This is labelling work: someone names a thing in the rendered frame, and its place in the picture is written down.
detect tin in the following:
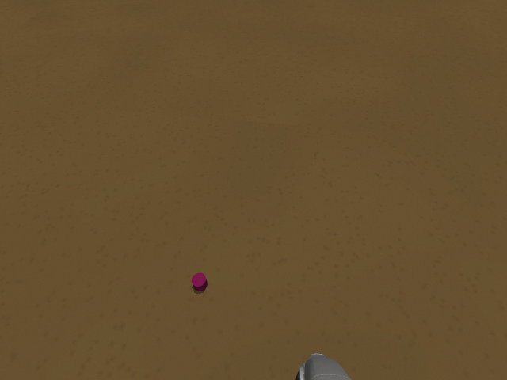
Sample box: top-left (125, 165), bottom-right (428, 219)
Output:
top-left (192, 273), bottom-right (208, 291)

